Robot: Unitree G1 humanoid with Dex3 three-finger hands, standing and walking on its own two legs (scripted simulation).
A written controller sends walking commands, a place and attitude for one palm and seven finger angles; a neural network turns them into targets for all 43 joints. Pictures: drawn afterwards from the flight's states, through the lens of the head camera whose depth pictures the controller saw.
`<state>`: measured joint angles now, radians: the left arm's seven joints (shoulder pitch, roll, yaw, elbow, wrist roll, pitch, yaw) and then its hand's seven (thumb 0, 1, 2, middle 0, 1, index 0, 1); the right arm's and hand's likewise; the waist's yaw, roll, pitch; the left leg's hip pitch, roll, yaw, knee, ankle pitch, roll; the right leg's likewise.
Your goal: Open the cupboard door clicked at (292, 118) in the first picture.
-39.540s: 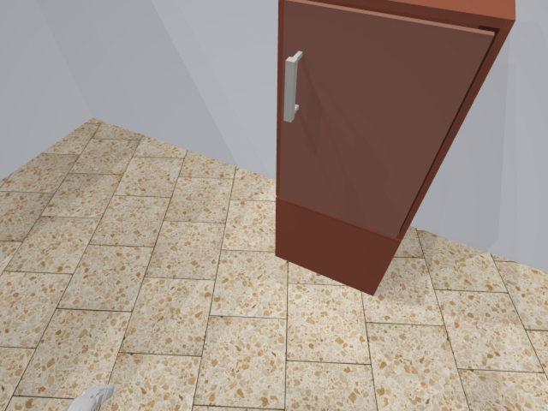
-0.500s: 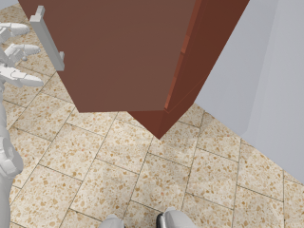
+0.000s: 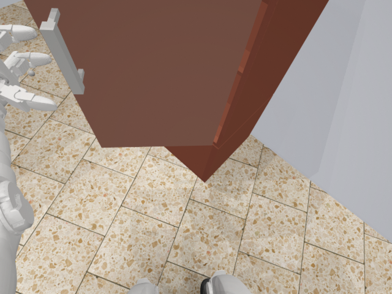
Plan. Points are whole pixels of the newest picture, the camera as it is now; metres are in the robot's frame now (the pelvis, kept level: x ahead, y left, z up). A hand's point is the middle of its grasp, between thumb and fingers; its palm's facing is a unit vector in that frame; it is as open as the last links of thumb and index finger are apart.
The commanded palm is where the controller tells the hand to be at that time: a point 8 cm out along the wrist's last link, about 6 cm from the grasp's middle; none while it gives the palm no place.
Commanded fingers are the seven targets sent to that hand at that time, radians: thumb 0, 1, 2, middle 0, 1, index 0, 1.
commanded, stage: move the hooked fingers beside the handle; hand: left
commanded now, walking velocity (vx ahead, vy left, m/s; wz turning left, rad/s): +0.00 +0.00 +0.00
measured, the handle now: (67, 55) +0.55 +0.21 +0.11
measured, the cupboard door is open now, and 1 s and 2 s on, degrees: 47 47 47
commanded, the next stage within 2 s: slide the fingers in behind the handle in 0.42 s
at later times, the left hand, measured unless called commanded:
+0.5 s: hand (35, 73) +0.50 +0.25 +0.12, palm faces +0.00 -1.00 -0.01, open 14.0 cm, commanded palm +0.48 +0.30 +0.11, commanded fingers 0.00 -0.50 0.30 -0.30 -1.20 -0.30 -1.20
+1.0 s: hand (54, 74) +0.50 +0.22 +0.11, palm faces -0.02 -1.00 +0.00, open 14.0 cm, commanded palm +0.48 +0.27 +0.11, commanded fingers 0.00 -0.50 0.30 -0.30 -1.20 -0.30 -1.20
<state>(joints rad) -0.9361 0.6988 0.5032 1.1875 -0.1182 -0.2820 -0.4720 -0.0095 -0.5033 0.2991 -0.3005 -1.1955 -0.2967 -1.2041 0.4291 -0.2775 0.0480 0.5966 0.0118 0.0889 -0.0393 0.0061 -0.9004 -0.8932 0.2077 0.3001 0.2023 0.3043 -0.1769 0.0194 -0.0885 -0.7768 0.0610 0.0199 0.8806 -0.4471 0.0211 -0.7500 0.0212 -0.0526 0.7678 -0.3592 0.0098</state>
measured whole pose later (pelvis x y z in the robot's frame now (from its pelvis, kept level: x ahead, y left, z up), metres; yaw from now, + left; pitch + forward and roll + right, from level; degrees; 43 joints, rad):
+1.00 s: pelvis -0.01 +0.00 +0.00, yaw +0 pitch +20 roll -3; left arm -0.97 0.64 0.45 1.19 -0.10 -0.29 -0.39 -0.01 -0.50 0.30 -0.30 -1.20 -0.30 -1.20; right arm 0.42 -0.28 0.04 0.60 0.01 0.07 -0.04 0.01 -0.90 -0.89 0.21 0.30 0.20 0.30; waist -0.18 0.03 -0.08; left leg -0.80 0.06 0.01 0.90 -0.44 0.02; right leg -0.78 0.02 -0.06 0.80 -0.36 0.00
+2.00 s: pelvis -0.01 -0.01 +0.00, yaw +1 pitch +18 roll -3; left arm -0.97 0.53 0.37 1.19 -0.11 -0.31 -0.28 -0.01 -0.50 0.30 -0.29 -1.20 -0.29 -1.20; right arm 0.43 -0.28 0.03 0.64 0.00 0.04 -0.03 0.01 -0.90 -0.89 0.21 0.30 0.20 0.30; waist -0.17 0.03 -0.08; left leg -0.77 0.05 0.01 0.89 -0.43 0.01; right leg -0.75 0.01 -0.06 0.80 -0.36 0.00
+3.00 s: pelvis -0.01 -0.01 +0.00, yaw +2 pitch +17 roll -2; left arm -0.93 0.49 0.35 1.17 -0.13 -0.32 -0.25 0.01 0.77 0.83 -0.36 -1.34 -0.36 -1.35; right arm 0.40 -0.27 0.02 0.65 0.00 0.04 -0.02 0.01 -0.90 -0.89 0.21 0.30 0.20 0.30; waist -0.15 0.04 -0.09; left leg -0.75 0.04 0.00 0.88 -0.44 0.01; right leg -0.73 0.01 -0.06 0.80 -0.37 0.00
